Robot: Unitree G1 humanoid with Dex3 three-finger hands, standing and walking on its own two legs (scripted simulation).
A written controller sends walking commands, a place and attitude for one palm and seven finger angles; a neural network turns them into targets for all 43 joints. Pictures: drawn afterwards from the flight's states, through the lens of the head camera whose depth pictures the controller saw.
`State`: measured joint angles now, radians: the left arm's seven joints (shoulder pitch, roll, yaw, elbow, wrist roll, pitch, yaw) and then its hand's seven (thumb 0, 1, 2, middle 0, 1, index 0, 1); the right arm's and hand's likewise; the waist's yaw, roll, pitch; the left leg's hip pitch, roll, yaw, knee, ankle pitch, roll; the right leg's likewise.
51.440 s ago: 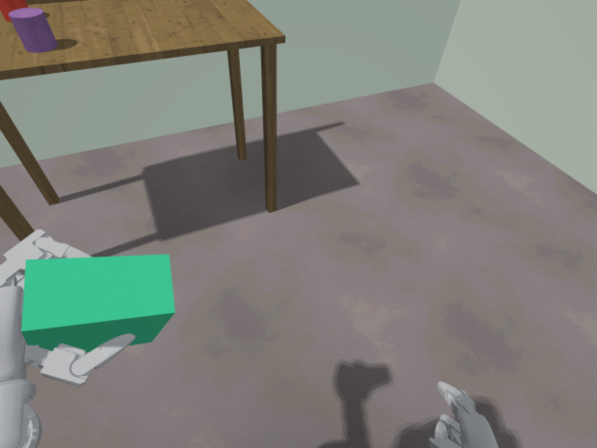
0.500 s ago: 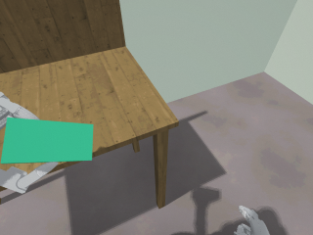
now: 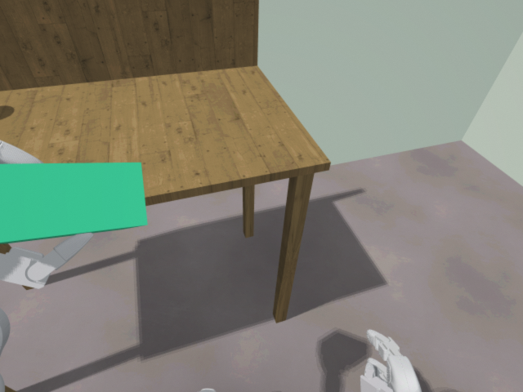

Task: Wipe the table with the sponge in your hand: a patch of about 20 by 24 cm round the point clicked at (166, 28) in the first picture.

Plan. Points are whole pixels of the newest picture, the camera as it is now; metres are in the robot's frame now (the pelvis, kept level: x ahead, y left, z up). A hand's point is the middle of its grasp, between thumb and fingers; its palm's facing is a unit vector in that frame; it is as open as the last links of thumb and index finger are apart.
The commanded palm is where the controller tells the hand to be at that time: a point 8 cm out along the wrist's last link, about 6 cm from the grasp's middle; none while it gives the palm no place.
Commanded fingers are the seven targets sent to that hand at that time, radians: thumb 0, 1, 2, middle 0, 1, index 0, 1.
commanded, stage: stop stepping back and stand still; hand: left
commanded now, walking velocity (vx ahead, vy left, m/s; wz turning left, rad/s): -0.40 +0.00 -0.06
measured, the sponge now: (90, 204) +0.24 +0.21 +0.24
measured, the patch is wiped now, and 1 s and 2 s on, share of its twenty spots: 1.00 1.00 1.00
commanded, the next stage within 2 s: stand and wait in 0.74 s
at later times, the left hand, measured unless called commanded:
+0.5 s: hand out of the picture +0.11 +0.23 +0.27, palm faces +0.48 -0.82 -0.31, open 10.1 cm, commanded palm +0.06 +0.28 +0.28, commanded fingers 0.00 0.10 1.30 -1.20 -1.60 -1.20 -1.60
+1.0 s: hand (11, 311) +0.11 +0.19 +0.27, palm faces +0.42 -0.82 -0.39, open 10.1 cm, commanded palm +0.06 +0.25 +0.28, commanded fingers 0.00 0.10 1.30 -1.20 -1.60 -1.20 -1.60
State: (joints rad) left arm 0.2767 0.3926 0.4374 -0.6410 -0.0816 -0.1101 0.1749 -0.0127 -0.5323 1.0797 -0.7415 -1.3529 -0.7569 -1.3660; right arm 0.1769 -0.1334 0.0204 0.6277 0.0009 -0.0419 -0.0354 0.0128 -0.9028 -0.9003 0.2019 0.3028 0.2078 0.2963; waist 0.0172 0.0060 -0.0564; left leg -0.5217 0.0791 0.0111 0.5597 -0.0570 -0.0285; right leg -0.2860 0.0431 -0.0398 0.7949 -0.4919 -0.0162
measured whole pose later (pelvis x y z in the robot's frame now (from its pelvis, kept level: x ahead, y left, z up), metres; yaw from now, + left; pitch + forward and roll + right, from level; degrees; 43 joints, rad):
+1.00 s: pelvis -0.11 -0.02 +0.02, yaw -2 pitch -1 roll +2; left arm 0.34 0.39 0.42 -0.62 -0.05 -0.18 0.13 -0.01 -0.54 1.08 -0.75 -1.35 -0.76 -1.37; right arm 0.19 -0.19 0.02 0.68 0.01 -0.09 -0.03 0.02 -0.90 -0.90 0.20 0.30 0.21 0.30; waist 0.01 0.00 0.02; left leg -0.40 0.01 0.03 0.87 -0.38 0.00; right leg -0.25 0.02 -0.06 0.55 -0.28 -0.08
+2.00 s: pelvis -0.13 +0.03 +0.02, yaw -2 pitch -1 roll -2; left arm 0.33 0.41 0.44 -0.61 -0.05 -0.20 0.16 -0.01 -0.54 1.09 -0.75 -1.36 -0.76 -1.37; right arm 0.19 -0.20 0.03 0.63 -0.01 -0.09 -0.05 0.01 -0.90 -0.90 0.20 0.30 0.21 0.30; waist 0.01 0.01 0.01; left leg -0.30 0.01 0.04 0.51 -0.20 0.04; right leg -0.24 0.02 -0.05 0.43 -0.18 -0.01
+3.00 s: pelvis -0.12 +0.01 +0.03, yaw -3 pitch +0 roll -1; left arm 0.34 0.39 0.42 -0.58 -0.06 -0.17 0.15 -0.01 -0.54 1.08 -0.75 -1.36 -0.76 -1.37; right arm 0.19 -0.21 0.02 0.62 0.00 -0.07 -0.05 0.01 -0.91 -0.90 0.20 0.30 0.21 0.30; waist 0.01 0.03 -0.01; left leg -0.28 0.03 0.05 0.50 -0.22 0.02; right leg -0.22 0.04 -0.04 0.43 -0.20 -0.02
